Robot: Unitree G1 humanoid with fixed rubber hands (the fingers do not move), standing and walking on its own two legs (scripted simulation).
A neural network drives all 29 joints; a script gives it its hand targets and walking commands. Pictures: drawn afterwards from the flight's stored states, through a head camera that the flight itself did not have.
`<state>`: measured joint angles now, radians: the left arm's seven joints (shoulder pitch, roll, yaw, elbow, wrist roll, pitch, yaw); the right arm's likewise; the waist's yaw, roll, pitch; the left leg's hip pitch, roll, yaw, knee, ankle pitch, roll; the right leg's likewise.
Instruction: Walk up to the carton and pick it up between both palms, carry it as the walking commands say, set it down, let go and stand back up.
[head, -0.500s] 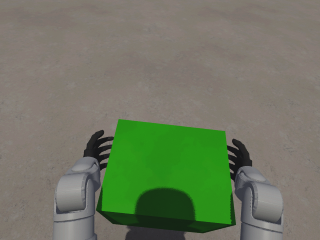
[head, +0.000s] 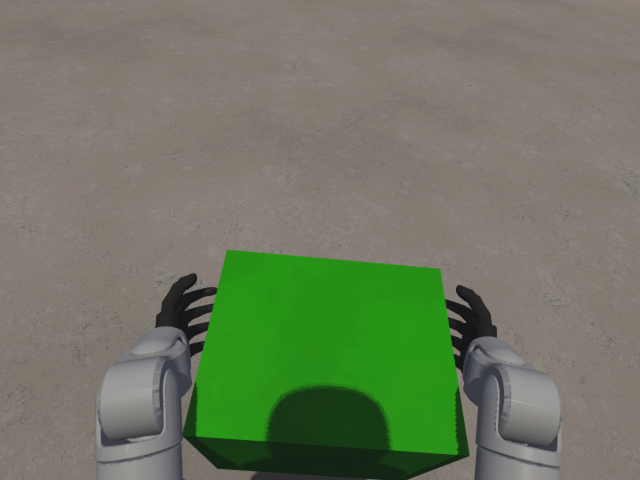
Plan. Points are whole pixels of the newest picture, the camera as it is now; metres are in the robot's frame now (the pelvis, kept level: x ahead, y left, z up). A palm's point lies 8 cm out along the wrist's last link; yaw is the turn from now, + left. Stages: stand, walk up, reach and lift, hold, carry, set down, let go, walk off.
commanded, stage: carry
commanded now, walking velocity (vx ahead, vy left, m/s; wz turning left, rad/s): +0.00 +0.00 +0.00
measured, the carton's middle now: (322, 374) +0.26 +0.00 +0.00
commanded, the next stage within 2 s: none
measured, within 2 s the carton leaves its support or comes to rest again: neither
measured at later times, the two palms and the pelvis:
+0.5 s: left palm (212, 352) +0.23 +0.12 +0.10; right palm (528, 366) +0.23 -0.22 +0.09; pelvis -0.02 -0.04 +0.01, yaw +0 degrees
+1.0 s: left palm (170, 351) +0.23 +0.17 +0.09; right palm (486, 362) +0.24 -0.17 +0.09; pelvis -0.02 -0.01 +0.01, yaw +1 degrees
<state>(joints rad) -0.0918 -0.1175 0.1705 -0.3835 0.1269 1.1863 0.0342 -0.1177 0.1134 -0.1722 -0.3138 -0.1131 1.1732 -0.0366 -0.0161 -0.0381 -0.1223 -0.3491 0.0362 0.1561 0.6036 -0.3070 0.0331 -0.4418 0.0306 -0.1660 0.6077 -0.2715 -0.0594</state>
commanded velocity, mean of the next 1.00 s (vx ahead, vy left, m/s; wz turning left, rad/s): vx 0.00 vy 0.00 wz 0.00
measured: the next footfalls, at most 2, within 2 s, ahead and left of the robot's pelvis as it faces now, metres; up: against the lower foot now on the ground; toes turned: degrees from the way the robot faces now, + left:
right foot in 0.10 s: +0.07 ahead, -0.11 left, +0.00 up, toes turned -7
left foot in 1.96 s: -0.02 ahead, +0.02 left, +0.00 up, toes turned +10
